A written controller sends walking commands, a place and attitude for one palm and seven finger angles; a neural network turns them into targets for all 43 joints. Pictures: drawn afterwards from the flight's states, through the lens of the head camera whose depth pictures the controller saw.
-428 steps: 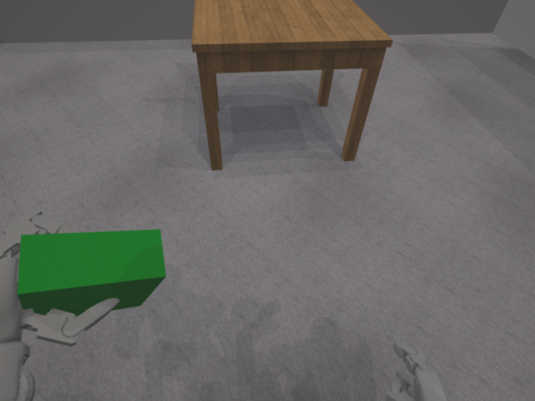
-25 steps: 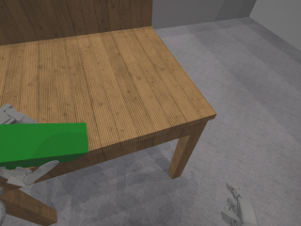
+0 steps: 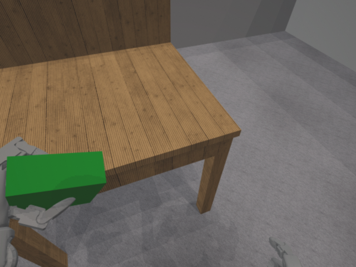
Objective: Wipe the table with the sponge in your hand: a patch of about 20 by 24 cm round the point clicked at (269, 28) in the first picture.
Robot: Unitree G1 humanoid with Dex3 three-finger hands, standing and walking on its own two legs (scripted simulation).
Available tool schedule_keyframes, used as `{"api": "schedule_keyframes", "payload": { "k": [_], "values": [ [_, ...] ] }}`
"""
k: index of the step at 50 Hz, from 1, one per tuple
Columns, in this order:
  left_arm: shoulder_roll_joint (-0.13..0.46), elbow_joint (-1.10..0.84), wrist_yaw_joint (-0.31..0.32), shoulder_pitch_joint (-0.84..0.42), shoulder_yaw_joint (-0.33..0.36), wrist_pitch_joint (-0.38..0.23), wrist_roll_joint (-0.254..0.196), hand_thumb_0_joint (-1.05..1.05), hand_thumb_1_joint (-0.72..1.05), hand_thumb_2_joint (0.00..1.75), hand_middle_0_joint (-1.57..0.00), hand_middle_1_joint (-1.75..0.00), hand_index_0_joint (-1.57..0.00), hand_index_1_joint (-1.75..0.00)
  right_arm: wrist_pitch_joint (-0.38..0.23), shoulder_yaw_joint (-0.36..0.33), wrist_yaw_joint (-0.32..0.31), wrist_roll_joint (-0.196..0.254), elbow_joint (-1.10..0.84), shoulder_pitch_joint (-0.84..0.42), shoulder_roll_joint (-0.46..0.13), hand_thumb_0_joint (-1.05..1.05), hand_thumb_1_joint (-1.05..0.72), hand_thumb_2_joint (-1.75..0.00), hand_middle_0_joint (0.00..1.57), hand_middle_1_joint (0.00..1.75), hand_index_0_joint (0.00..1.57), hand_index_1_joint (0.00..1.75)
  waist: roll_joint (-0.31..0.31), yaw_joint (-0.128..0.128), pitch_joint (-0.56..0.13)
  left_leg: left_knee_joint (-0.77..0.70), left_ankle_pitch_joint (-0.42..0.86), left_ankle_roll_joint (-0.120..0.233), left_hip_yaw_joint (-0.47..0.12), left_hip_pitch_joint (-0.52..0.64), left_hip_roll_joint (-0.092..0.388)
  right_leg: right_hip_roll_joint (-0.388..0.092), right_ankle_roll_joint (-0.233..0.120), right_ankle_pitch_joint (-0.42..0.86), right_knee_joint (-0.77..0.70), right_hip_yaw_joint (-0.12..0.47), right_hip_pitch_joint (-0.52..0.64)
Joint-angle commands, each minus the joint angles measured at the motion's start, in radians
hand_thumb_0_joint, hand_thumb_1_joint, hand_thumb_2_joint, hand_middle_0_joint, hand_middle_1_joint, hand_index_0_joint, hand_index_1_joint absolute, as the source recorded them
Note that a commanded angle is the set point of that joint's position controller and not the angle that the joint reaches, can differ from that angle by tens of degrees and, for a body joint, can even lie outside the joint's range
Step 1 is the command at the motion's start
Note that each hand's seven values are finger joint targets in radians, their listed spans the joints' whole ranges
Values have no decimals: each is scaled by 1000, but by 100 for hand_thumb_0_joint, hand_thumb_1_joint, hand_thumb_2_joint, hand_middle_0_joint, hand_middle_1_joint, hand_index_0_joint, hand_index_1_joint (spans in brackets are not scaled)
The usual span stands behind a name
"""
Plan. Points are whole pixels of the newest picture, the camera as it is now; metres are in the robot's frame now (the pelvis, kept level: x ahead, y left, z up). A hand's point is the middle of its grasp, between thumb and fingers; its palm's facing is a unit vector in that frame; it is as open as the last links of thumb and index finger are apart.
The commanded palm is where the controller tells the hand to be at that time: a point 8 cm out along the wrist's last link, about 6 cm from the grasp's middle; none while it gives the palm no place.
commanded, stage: come to a stop and stand still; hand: left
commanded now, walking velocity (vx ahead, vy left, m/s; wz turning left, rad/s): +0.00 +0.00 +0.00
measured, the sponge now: (70, 182) +0.23 +0.21 +0.14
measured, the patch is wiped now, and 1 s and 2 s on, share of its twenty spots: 0.00 0.00 0.00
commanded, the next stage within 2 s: look again from close up in 0.28 s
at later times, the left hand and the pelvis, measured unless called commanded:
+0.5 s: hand (7, 159) +0.24 +0.30 +0.19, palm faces +0.48 -0.77 -0.43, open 9.7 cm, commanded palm +0.15 +0.29 +0.18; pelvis -0.01 +0.01 +0.00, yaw -1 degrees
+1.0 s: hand (22, 149) +0.28 +0.31 +0.16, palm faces +0.38 -0.86 -0.34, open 9.7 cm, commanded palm +0.22 +0.34 +0.18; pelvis +0.05 +0.06 +0.00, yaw -1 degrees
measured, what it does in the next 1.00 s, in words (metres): shifts its weight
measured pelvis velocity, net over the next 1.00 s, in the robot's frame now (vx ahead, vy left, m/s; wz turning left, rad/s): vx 0.05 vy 0.06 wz -0.01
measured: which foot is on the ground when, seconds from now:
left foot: down 0.00-1.00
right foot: down 0.00-1.00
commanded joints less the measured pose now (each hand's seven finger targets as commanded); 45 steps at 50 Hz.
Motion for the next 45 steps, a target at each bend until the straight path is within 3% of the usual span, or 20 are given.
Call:
{"api": "schedule_keyframes", "payload": {
  "k": [1, 6, 11, 12, 18, 19, 20, 21, 22, 23, 26, 27, 31, 32, 34, 39, 42, 45],
  "values": [
    [150, -213, 16, -82, 86, -82, 0, 0, 10, 130, -120, -160, -120, -160, -76, -31, -5, 4, -174, -121, -92, 0, -90, -90, 20, 30, 20, 30, 91, 12, -67, -168, -175, 35, -110, -153, 98, -84, 35, -93, -119, 143, 118],
    [165, -211, 21, -88, 89, -73, -4, 0, 10, 130, -120, -160, -120, -160, -87, -38, 0, -1, -166, -101, -91, 0, -90, -90, 20, 30, 20, 30, 17, 3, -74, -55, -146, 13, -61, -62, 35, -145, 8, -240, -242, 224, 11],
    [170, -209, 23, -86, 89, -62, -8, 0, 10, 130, -120, -160, -120, -160, -85, -34, -4, -1, -168, -113, -87, 0, -90, -90, 20, 30, 20, 30, 23, 4, -62, -85, -123, 15, -77, -35, 45, -123, 17, -233, -242, 197, -10],
    [178, -224, 23, -99, 96, -61, -11, 0, 10, 130, -120, -160, -120, -160, -84, -33, -7, -3, -169, -119, -89, 0, -90, -90, 20, 30, 20, 30, 50, 5, -63, -113, -122, 16, -87, -36, 51, -109, 20, -217, -230, 180, -1],
    [159, -199, 21, -94, 85, -61, -7, 0, 10, 130, -120, -160, -120, -160, -87, -24, -8, -1, -170, -116, -86, 0, -90, -90, 20, 30, 20, 30, 52, 12, -87, -166, -72, 18, -98, -75, 69, -70, 35, -46, -169, 134, 101],
    [1003, -449, 4, -1131, 696, -157, 138, 0, 10, 130, -120, -160, -120, -160, -135, -65, -5, -27, -163, 27, -130, 0, -90, -90, 20, 30, 20, 30, -153, 36, 48, 26, 4, 37, -15, -152, 58, -131, 153, 86, -281, 207, -58],
    [396, 116, -43, -580, 290, -119, 45, 0, 10, 130, -120, -160, -120, -160, -129, -19, 2, -4, -106, -47, -5, 0, -90, -90, 20, 30, 20, 30, -142, 21, -202, 51, 25, 44, -15, -22, -41, -200, 40, 22, -208, 209, 28],
    [252, 194, -57, -296, 202, -117, 10, 0, 10, 130, -120, -160, -120, -160, -153, -52, 6, 8, -177, -57, -74, 0, -90, -90, 20, 30, 20, 30, -44, 83, -137, 54, -1, 20, -9, 3, -30, -192, 46, 20, -260, 320, 16],
    [107, 141, -69, -198, 84, -142, -19, 0, 10, 130, -120, -160, -120, -160, -166, -53, 34, 15, -196, -54, -76, 0, -90, -90, 20, 30, 20, 30, 73, 69, -173, -6, -19, 23, -20, -1, -18, -212, 16, 37, -220, 294, 91],
    [126, -18, -65, -191, 65, -158, -29, 0, 10, 130, -120, -160, -120, -160, -167, -48, 51, 17, -196, -45, -85, 0, -90, -90, 20, 30, 20, 30, 82, 56, -185, -59, -21, 21, -36, 11, -15, -189, 10, -1, -200, 249, 124],
    [154, -142, -51, -115, 59, -150, -29, 0, 10, 130, -120, -160, -120, -160, -180, -42, 55, 10, -197, -86, -87, 0, -90, -90, 20, 30, 20, 30, -44, 57, -126, -116, -68, 28, -59, 17, -2, -125, 23, -180, -223, 194, 50],
    [167, -131, -43, -77, 85, -137, -29, 0, 10, 130, -120, -160, -120, -160, -180, -41, 52, 13, -192, -108, -94, 0, -90, -90, 20, 30, 20, 30, -7, 52, -111, -147, -77, 31, -71, 43, 23, -102, 20, -178, -202, 173, 16],
    [216, -168, -30, -188, 157, -139, -8, 0, 10, 130, -120, -160, -120, -160, -177, -37, 33, 7, -212, -110, -97, 0, -90, -90, 20, 30, 20, 30, 24, 43, -85, -248, -181, 49, -149, -96, 75, -50, 33, -81, -93, 112, 108],
    [264, -212, -25, -237, 202, -143, -4, 0, 10, 130, -120, -160, -120, -160, -175, -34, 29, 4, -212, -127, -98, 0, -90, -90, 20, 30, 20, 30, 72, 40, -95, -255, -151, 49, -153, -78, 82, -42, 33, -35, -64, 101, 114],
    [222, -207, -28, -262, 172, -147, -6, 0, 10, 130, -120, -160, -120, -160, -177, -33, 27, 0, -215, -115, -88, 0, -90, -90, 20, 30, 20, 30, 108, 39, -113, -231, -64, 45, -148, -63, 83, -51, 27, 37, -48, 90, 139],
    [164, -243, -35, -222, 116, -142, -4, 0, 10, 130, -120, -160, -120, -160, -183, -40, 46, -7, -200, -103, -94, 0, -90, -90, 20, 30, 20, 30, 109, 30, -199, -113, 265, 7, -98, 83, 57, -51, 16, 191, -56, 75, 140],
    [136, -222, -37, -159, 95, -123, -2, 0, 10, 130, -120, -160, -120, -160, -166, -47, 58, -7, -200, -106, -100, 0, -90, -90, 20, 30, 20, 30, 109, 20, -199, -90, 248, 8, -96, 96, 56, -39, 6, 160, -27, 58, 105],
    [146, -211, -37, -164, 103, -111, -4, 0, 10, 130, -120, -160, -120, -160, -138, -48, 58, -5, -204, -99, -101, 0, -90, -90, 20, 30, 20, 30, 117, 13, -151, -98, 216, 17, -145, 67, 86, -21, 7, 79, 18, 33, 53]
  ]
}}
